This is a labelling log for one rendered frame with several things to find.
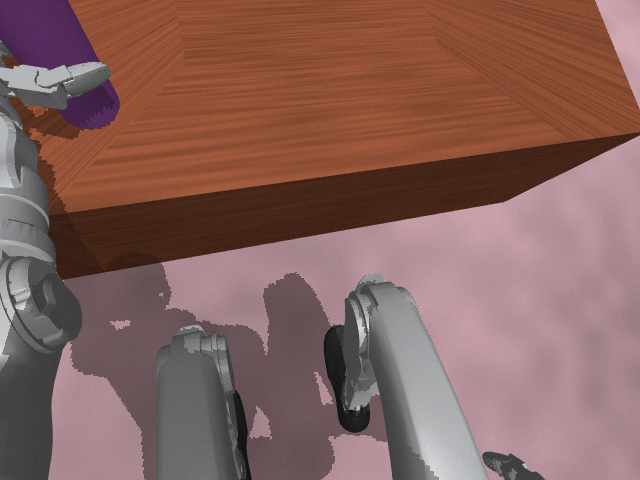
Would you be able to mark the left robot foot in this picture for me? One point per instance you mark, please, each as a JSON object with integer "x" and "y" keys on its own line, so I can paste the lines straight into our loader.
{"x": 242, "y": 436}

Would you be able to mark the right robot foot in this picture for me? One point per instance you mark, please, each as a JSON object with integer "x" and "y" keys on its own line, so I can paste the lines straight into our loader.
{"x": 352, "y": 421}

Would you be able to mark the right robot hand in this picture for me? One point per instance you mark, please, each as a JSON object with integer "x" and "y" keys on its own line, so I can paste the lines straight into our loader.
{"x": 510, "y": 467}

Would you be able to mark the left robot hand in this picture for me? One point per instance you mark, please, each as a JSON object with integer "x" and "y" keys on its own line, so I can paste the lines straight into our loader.
{"x": 38, "y": 86}

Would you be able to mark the left robot arm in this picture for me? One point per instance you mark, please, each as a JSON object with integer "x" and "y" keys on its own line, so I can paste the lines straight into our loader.
{"x": 38, "y": 313}

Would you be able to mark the bottle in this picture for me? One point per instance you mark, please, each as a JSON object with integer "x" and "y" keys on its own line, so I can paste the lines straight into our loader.
{"x": 47, "y": 33}

